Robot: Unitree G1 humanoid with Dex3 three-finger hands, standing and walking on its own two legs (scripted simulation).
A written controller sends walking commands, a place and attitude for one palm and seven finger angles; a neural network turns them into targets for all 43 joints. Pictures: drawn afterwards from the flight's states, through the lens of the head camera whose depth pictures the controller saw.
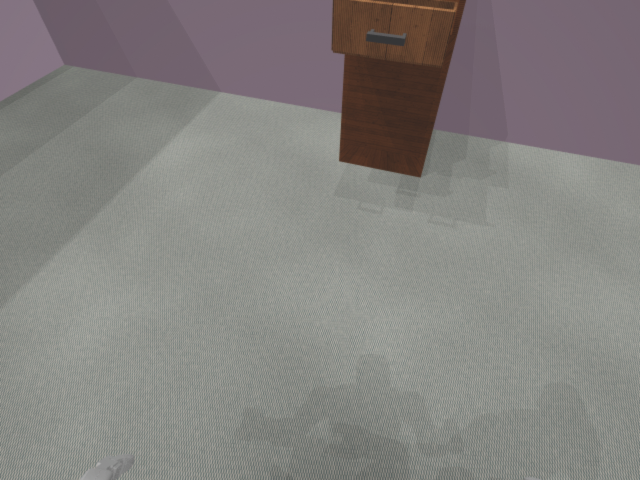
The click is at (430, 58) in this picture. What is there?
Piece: drawer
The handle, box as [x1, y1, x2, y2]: [366, 29, 406, 45]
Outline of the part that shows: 366,40 368,41 403,45 406,33 403,33 401,36 374,32 374,29 371,29 367,32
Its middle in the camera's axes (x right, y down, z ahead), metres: +0.21 -0.64 +1.22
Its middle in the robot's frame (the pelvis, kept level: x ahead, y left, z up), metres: +1.35 -0.14 +0.00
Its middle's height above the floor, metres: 0.76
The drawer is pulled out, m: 0.29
